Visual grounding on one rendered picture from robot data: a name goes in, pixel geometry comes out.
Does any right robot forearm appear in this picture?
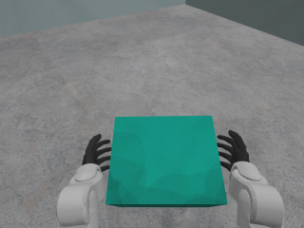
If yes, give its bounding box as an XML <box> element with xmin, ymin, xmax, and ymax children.
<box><xmin>228</xmin><ymin>161</ymin><xmax>285</xmax><ymax>228</ymax></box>

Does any carton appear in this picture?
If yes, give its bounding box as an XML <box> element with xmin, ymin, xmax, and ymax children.
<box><xmin>105</xmin><ymin>115</ymin><xmax>228</xmax><ymax>208</ymax></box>

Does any robot right hand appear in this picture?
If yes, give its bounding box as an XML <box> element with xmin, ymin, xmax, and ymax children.
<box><xmin>217</xmin><ymin>130</ymin><xmax>250</xmax><ymax>172</ymax></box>

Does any robot left hand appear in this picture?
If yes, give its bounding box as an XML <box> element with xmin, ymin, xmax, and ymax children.
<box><xmin>82</xmin><ymin>134</ymin><xmax>112</xmax><ymax>172</ymax></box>

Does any left robot forearm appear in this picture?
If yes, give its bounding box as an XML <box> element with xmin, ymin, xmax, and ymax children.
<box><xmin>55</xmin><ymin>163</ymin><xmax>105</xmax><ymax>228</ymax></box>

